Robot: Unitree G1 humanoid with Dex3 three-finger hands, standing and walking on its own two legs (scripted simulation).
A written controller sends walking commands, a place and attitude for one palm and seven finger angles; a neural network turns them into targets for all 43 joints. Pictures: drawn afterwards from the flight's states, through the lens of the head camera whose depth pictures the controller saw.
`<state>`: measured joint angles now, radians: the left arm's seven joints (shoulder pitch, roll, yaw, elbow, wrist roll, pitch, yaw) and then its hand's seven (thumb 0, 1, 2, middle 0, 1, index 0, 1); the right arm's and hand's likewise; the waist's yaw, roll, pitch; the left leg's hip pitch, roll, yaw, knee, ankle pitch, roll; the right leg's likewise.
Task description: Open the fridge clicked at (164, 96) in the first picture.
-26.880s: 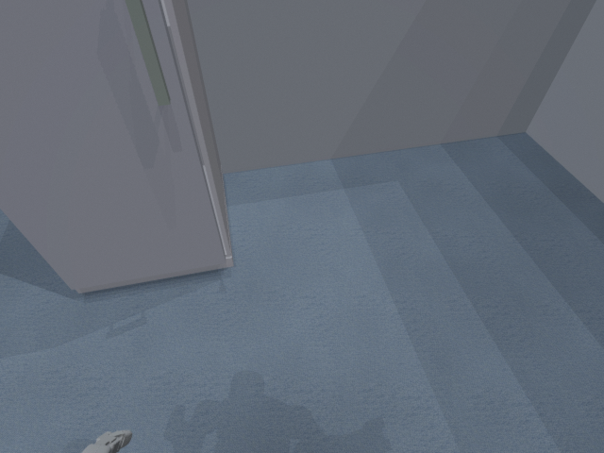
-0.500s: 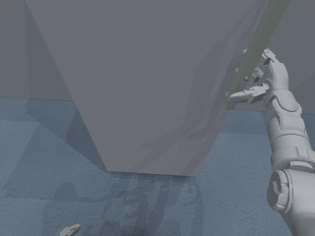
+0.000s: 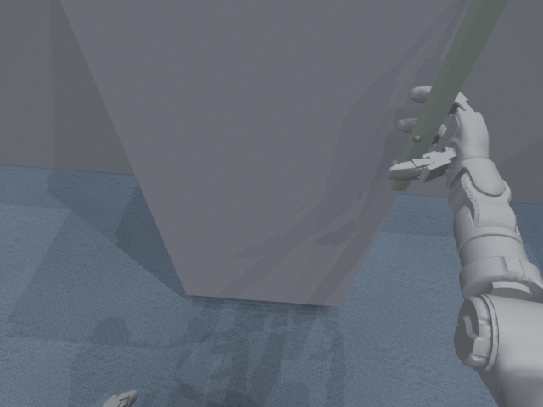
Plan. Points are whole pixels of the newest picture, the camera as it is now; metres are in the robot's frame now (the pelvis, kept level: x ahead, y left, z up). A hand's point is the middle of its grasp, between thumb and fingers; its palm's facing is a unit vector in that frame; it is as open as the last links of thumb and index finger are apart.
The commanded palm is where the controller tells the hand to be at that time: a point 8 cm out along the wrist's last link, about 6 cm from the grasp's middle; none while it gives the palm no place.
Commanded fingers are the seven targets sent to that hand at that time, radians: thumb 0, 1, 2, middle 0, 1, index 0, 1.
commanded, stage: slide the fingers in behind the handle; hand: right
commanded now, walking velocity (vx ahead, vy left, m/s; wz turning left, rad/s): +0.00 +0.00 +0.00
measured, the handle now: (430, 103) +0.52 -0.16 +0.19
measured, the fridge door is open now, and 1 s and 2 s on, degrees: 0 0 3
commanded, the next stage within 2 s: grip the handle and tug to test in 0.04 s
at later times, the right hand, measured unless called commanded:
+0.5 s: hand (418, 136) +0.47 -0.14 +0.17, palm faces -0.06 +1.00 -0.02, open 10.9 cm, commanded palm +0.44 -0.19 +0.17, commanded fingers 0.00 -0.39 -0.68 0.40 1.33 0.40 1.33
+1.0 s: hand (418, 138) +0.47 -0.14 +0.17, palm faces -0.03 +1.00 +0.00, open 6.1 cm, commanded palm +0.43 -0.19 +0.17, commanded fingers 0.00 -0.90 -0.90 0.45 1.40 0.45 1.40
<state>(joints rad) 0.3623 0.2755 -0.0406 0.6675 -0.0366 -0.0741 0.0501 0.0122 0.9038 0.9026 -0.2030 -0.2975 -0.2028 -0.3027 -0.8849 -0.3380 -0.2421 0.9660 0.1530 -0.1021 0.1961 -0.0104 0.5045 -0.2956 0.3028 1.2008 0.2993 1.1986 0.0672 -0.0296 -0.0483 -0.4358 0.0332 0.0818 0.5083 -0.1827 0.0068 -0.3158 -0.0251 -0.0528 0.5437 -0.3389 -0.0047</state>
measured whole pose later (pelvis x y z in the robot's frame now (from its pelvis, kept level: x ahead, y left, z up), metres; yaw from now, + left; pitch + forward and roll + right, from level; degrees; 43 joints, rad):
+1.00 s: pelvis +0.01 +0.00 +0.00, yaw +1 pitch +6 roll +1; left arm 0.33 0.27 -0.03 0.65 -0.03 -0.06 0.04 0.01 0.90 0.90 -0.20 -0.30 -0.20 -0.30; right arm -0.78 -0.29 -0.23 0.82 0.15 -0.05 0.14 0.01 -0.69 -0.78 0.34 1.38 0.32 1.37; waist 0.05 -0.04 -0.06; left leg -0.38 0.03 0.07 0.48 -0.19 0.00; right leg -0.25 -0.03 -0.06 0.50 -0.34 -0.01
